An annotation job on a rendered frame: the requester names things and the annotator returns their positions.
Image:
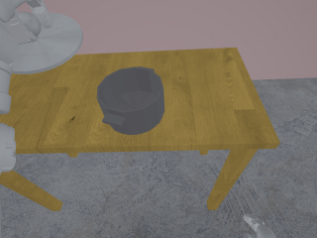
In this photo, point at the robot left forearm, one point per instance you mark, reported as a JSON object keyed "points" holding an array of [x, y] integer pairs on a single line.
{"points": [[9, 49]]}

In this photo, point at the robot left upper arm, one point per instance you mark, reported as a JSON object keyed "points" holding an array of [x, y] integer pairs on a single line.
{"points": [[7, 153]]}

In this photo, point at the knob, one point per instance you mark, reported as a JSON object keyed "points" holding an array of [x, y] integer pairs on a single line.
{"points": [[31, 21]]}

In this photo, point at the robot left hand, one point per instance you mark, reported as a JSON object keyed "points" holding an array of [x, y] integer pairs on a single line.
{"points": [[18, 28]]}

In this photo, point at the robot right hand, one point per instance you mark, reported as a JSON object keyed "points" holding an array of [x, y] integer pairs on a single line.
{"points": [[258, 226]]}

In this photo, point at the table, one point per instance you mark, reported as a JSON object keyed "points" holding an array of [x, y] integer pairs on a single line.
{"points": [[210, 103]]}

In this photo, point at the lid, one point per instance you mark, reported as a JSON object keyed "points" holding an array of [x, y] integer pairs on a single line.
{"points": [[54, 46]]}

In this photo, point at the pot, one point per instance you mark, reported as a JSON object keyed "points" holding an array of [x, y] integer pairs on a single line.
{"points": [[131, 99]]}

